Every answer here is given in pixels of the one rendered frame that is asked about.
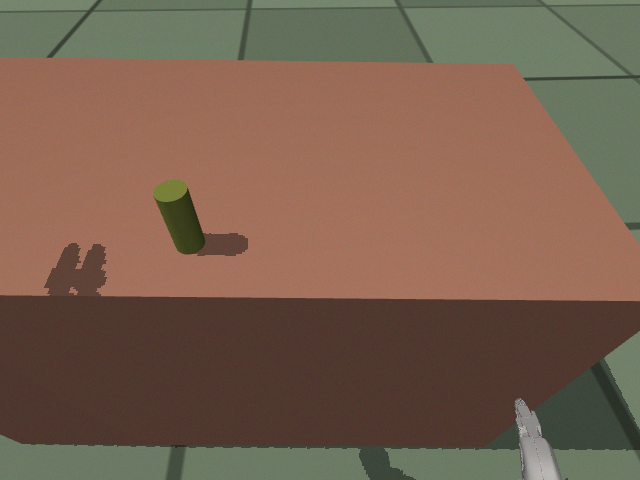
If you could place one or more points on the can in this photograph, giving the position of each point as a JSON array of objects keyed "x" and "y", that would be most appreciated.
[{"x": 177, "y": 209}]

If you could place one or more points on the right robot hand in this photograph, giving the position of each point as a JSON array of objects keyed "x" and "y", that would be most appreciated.
[{"x": 538, "y": 460}]

